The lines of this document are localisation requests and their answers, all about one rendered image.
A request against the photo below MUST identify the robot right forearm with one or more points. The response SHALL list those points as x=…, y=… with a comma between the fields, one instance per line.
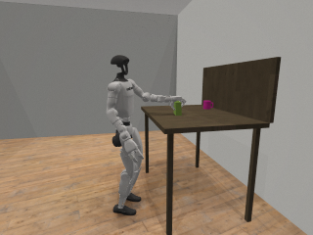
x=121, y=128

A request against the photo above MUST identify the left robot thigh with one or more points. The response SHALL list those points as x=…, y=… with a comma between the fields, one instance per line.
x=137, y=139

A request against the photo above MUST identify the robot right upper arm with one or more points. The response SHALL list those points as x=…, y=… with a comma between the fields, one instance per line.
x=113, y=90

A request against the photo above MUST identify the table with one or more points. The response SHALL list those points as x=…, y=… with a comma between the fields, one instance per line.
x=244, y=97

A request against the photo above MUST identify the robot left forearm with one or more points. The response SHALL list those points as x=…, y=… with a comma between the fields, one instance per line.
x=160, y=98

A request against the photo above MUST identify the robot left upper arm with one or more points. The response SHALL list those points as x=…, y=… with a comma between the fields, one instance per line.
x=139, y=92

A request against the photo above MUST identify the right robot shin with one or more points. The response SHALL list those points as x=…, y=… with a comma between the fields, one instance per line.
x=124, y=188

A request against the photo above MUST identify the right robot hand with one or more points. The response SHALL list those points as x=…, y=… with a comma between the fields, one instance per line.
x=131, y=146

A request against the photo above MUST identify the left robot hand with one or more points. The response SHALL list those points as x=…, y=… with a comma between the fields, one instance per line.
x=177, y=98

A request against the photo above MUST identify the sponge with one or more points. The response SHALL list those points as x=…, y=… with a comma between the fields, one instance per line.
x=178, y=108

